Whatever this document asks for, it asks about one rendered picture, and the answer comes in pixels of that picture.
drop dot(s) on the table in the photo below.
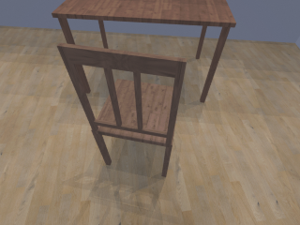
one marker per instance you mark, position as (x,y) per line
(185,12)

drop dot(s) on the chair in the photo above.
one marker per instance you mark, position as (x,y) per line
(137,111)

